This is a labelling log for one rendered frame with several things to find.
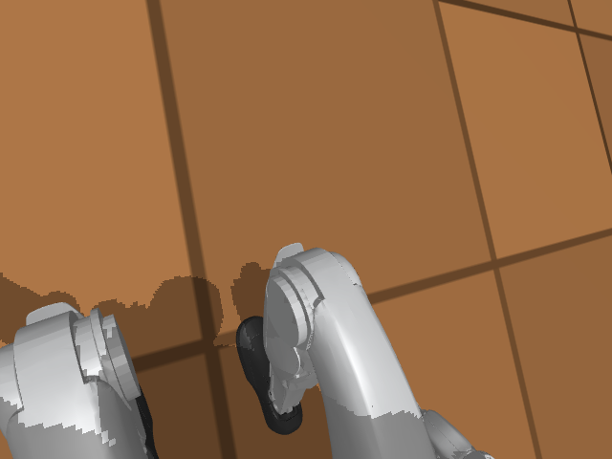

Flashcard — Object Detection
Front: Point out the left robot foot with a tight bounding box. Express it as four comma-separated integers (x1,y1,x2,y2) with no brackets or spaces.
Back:
135,387,159,459

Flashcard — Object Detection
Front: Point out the right robot foot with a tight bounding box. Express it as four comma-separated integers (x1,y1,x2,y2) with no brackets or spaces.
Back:
236,316,302,435

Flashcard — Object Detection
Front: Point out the right robot hand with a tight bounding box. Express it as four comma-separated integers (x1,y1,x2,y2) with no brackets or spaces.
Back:
417,403,476,459

